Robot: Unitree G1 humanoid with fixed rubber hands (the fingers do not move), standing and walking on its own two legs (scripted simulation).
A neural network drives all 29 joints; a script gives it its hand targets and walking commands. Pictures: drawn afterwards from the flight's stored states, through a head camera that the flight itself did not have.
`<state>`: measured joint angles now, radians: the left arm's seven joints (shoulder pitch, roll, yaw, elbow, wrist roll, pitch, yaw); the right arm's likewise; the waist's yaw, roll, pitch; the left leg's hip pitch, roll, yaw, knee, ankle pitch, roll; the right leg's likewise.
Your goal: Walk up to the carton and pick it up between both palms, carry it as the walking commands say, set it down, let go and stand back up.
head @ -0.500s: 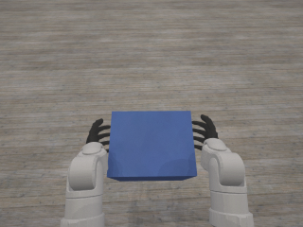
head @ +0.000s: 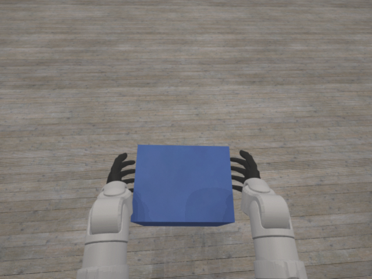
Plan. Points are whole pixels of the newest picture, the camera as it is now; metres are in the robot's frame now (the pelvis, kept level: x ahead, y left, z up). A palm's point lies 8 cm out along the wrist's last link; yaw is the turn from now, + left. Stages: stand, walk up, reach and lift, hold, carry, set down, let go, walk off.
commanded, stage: carry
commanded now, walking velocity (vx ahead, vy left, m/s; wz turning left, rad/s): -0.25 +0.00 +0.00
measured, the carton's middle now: (182, 190) +0.34 +0.00 -0.04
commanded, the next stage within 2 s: none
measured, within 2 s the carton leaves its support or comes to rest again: neither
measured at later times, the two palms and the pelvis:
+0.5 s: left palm (110, 153) +0.37 +0.16 +0.08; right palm (240, 144) +0.36 -0.12 +0.10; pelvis +0.08 +0.03 -0.02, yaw +0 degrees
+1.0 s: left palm (105, 142) +0.37 +0.16 +0.11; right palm (237, 144) +0.37 -0.12 +0.10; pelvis +0.10 +0.04 -0.02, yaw +1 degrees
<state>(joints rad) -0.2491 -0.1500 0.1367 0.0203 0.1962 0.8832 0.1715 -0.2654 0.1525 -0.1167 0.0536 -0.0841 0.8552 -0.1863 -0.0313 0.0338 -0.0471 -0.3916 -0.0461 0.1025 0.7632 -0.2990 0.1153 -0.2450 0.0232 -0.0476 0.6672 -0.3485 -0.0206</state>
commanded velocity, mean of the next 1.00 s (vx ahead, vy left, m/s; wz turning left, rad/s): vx -0.25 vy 0.00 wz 0.00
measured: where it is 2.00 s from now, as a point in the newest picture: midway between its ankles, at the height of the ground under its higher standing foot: outside the picture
